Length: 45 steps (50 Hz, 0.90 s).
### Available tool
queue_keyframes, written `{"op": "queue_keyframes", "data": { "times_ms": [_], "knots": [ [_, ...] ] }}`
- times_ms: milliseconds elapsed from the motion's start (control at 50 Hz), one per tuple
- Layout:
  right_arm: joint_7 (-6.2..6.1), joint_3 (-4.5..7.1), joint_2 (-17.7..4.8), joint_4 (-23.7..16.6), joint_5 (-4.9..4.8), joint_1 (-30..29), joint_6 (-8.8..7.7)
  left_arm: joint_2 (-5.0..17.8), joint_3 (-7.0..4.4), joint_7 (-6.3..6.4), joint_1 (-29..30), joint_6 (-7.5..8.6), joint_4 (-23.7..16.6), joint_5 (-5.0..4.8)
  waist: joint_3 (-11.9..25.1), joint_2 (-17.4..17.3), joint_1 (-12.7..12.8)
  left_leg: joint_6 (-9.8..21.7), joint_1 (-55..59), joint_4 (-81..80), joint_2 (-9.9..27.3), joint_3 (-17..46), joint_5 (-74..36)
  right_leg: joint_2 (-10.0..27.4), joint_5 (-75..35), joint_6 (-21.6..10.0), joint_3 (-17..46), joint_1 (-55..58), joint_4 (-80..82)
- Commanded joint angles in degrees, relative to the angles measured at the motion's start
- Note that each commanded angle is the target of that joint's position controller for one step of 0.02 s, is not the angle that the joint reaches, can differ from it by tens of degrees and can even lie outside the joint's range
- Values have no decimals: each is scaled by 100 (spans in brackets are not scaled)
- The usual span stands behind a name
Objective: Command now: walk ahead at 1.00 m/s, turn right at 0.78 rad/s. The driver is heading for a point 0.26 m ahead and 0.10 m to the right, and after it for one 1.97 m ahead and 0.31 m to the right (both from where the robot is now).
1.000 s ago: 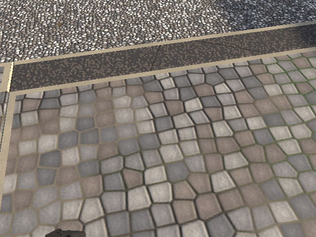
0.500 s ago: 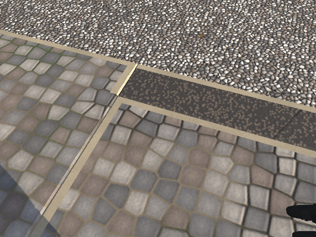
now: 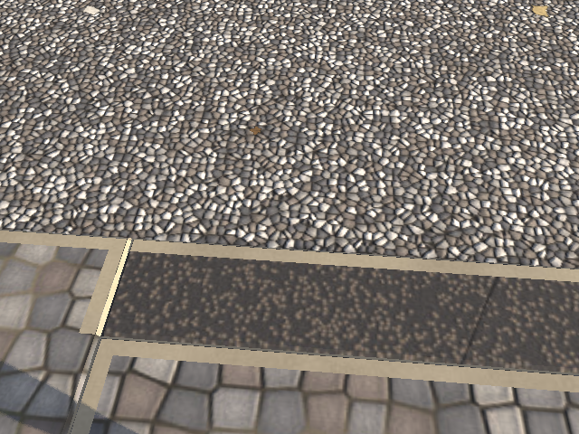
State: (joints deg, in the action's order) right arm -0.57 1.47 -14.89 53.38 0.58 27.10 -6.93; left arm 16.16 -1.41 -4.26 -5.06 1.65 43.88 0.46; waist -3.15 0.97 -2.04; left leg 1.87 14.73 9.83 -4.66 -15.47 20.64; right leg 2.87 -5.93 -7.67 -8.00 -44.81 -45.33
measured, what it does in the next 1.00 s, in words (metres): walks ahead: right foot, then left foot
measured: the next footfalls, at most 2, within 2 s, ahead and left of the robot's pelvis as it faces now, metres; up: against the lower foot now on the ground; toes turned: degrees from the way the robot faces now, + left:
right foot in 0.08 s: +0.28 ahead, -0.04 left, +0.00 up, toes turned -9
left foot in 0.52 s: +0.73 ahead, +0.00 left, +0.00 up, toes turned -25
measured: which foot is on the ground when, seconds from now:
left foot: down 0.00-0.08, up 0.10-0.50, down 0.52-1.00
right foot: up 0.00-0.06, down 0.08-0.54, up 0.56-1.00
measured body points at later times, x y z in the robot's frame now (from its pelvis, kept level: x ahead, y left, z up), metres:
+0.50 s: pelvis +0.48 -0.03 +0.00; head +0.51 -0.05 +0.45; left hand +0.56 +0.26 -0.11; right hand +0.65 -0.32 -0.05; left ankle +0.70 +0.02 -0.71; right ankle +0.25 -0.02 -0.71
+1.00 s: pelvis +0.93 -0.18 -0.04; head +0.96 -0.19 +0.41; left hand +1.28 -0.06 -0.05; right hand +0.77 -0.44 -0.16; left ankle +0.70 +0.01 -0.71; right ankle +1.06 -0.35 -0.77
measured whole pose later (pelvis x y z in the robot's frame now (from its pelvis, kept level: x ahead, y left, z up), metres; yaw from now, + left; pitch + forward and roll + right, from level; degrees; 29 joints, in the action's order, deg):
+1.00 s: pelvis +0.93 -0.18 -0.04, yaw -6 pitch +3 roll +3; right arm -1.4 4.9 -16.9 51.3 0.7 33.0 -3.1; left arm 17.1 0.5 -1.9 6.4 7.1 33.5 1.6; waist 1.0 2.3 -12.3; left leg 5.1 7.1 32.0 -7.7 18.5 39.4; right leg 4.1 -15.7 0.8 7.5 -26.9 -20.1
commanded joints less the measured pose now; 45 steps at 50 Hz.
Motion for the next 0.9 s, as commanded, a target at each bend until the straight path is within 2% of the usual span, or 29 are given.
{"op": "queue_keyframes", "data": {
  "times_ms": [20, 60, 80, 100, 120, 140, 160, 180, 220, 280, 360, 420, 460, 500, 520, 540, 560, 580, 600, 620, 660, 700, 740, 780, 800, 820, 840, 860, 900],
  "knots": [
    [-236, 213, -1179, -547, 27, -624, -26, 379, -36, -36, -701, 10, -131, 41, 133, -717, 861, -294, -1138, 1212, 1631, -43, -8751, -687, 217, -273, -466, 2184, 399],
    [-279, 305, -1391, -779, 158, -1325, 204, 992, -337, 101, -2997, -29, 540, 54, 1134, -685, 2003, -169, -1803, 4074, 1717, 218, -8520, -865, 881, -616, -14, 4498, 448],
    [-168, 317, -1270, -771, 162, -1564, 268, 1216, -502, 230, -3528, -39, 717, -36, 1111, 16, 2183, -125, -2744, 6635, 983, 159, -4769, -618, 1093, -932, 577, 5316, 1003],
    [-37, 29, -268, -1082, 296, -1583, 151, 1477, -563, 310, -2922, -105, 715, -86, 528, 1425, 1304, -173, -4964, 8732, 36, 580, 788, -107, -66, -1148, 1769, 5708, 416],
    [9, -55, -270, -1673, 89, -1059, 32, 1826, -630, 336, -2474, -139, 439, 35, 1673, 1521, 740, -250, -6357, 9315, 25, 1794, 953, 818, 1710, -2263, 4508, 6723, 1818],
    [24, -92, -563, -1704, 178, -1318, -114, 1430, -597, 373, -2214, -138, 241, 64, 1282, 423, 757, -115, -6642, 8669, 339, 2146, 452, 1127, 3351, -2041, 5499, 6207, 3107],
    [47, -58, -743, -1652, 188, -1501, -146, 1044, -510, 396, -1988, -119, 278, 63, 481, -419, 477, -113, -6458, 7937, 626, 2158, -13, 1025, 3637, -1699, 5197, 5149, 3437],
    [29, -76, -711, -1659, 289, -1620, -91, 951, -471, 409, -1824, -56, 294, 41, 109, -730, 223, -201, -6110, 7457, 807, 2133, -43, 815, 3092, -1527, 4768, 4268, 3435],
    [36, -140, -587, -1643, 416, -1553, 208, 852, -398, 442, -1617, 129, 220, -6, -188, -847, -103, -439, -5416, 6676, 1114, 2074, -18, 310, 2434, -1373, 3885, 2903, 3504],
    [99, -210, -479, -2029, 332, -2376, 354, 962, -424, 415, -1636, 307, 114, -33, -388, -565, 80, -639, -4834, 4952, 1236, 1686, -866, -229, 1483, -1239, 3092, 1958, 3729],
    [172, -310, -242, -2246, 140, -3089, 306, 923, -462, 357, -2156, 338, 209, -137, -90, -69, 698, -393, -4404, 3012, 910, 1363, -2869, -415, -264, -740, 2637, 2884, 3483],
    [180, -263, -351, -2350, 133, -3352, 257, 907, -455, 386, -2376, 351, 310, -59, 2, 146, 915, -146, -4347, 2271, 749, 1345, -2941, -71, -1130, -589, 2668, 3981, 3307],
    [125, -113, -668, -2228, 143, -2836, 240, 1152, -488, 459, -2257, 359, 326, -5, 342, 260, 610, 32, -3767, 1983, 427, 1306, -2253, 108, -2657, -398, 2625, 4666, 2618],
    [9, 136, -1141, -1746, 42, -1188, 221, 1466, -541, 461, -1908, 324, 301, 154, 1120, 366, -303, 286, -2434, 1963, 241, 1156, -1346, 144, -3682, -175, 2247, 4899, 744],
    [-93, 258, -1377, -1403, 74, 205, 244, 1209, -478, 478, -1602, 327, 203, 241, 1692, 294, -983, 496, -955, 2378, 792, 1716, -446, -4, -2799, -95, 1986, 3886, -1059],
    [-92, 425, -1945, -1300, 294, 593, 227, 360, -275, 421, -2269, 370, -59, -7, 2448, -1428, -499, 1264, 643, 1858, 2294, 4787, 1285, -930, 1065, 254, 1471, 1892, -3485],
    [38, 438, -1704, -1172, 127, 375, 288, 425, -178, 365, -2314, 447, -39, 22, 2319, -1897, -395, 1685, 828, 610, 2521, 7177, 1610, -1297, 3129, 246, 1633, 541, -3964],
    [99, 397, -1315, -1255, 68, -321, 284, 607, -176, 405, -1594, 438, -161, 88, 1207, -1110, -258, 1685, 147, 575, 2303, 6379, 1400, -652, 2615, 180, 1556, -90, -3984],
    [144, 351, -998, -1221, 5, -448, 267, 742, -160, 379, -1006, 459, -285, 192, 895, -249, -280, 1563, -607, 623, 2062, 5526, 703, -404, 2256, 216, 1525, 116, -3566],
    [157, 312, -854, -1080, 27, -356, 266, 706, -139, 364, -649, 458, -431, 254, 572, -10, -199, 1413, -1224, 599, 1770, 4963, 139, -267, 2251, 273, 1458, 284, -3120],
    [135, 219, -638, -778, 1, -144, 236, 481, -34, 313, -475, 336, -691, 377, 196, -255, 145, 1314, -2064, 436, 1318, 4407, -375, -68, 2485, 496, 1402, 508, -2311],
    [108, 250, -759, -680, -47, -23, 204, 460, 56, 278, -247, 247, -918, 377, -47, -434, 256, 1420, -2545, 98, 1216, 4230, -487, 72, 2585, 713, 1280, 562, -1306],
    [96, 329, -955, -751, -42, -244, 194, 439, 168, 208, 450, 278, -1216, 263, -313, -467, 223, 1353, -3493, -337, 905, 3783, -681, -2, 1501, 877, 1004, 1378, 178],
    [164, 434, -1238, -756, -102, -355, 172, 251, 238, 108, 571, 263, -1256, 195, -84, -645, 198, 1173, -4252, -509, 750, 3458, -1627, -324, 553, 938, 628, 2875, 498],
    [211, 429, -1221, -814, -127, -387, 131, 340, 165, 99, 176, 275, -1017, 213, 174, -643, 291, 1110, -4229, -212, 827, 3373, -2425, -234, -483, 859, 777, 3288, -96],
    [220, 431, -1191, -857, -155, -311, 142, 541, 99, 118, 67, 278, -957, 210, 281, -505, 302, 1055, -3844, 71, 815, 3335, -2653, -171, -373, 825, 902, 3145, -62],
    [136, 454, -1052, -726, -179, 54, 173, 711, 28, 145, 357, 341, -1032, 242, 254, -424, 55, 947, -2673, 633, 931, 3640, -2570, 147, -866, 739, 1556, 2251, 176],
    [86, 471, -1086, -592, -116, 468, 236, 921, -48, 180, 938, 383, -1220, 220, 109, -194, -314, 1079, -1519, 939, 963, 3846, -2679, 25, -568, 723, 1468, 938, 565],
    [-23, 535, -1096, -445, -7, 902, 339, 725, -1, 209, 1776, 502, -1525, 269, -172, -398, -785, 1164, -330, 1467, 1147, 4416, -2859, 83, 106, 764, 1540, -223, 1159]
  ]
}}
Velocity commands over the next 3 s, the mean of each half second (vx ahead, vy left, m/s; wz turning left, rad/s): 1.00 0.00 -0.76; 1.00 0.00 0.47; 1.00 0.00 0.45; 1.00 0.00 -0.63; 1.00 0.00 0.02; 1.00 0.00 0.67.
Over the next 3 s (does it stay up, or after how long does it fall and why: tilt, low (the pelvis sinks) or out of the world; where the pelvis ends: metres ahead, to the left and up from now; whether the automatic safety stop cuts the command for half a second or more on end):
stays up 2.81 -0.44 -0.10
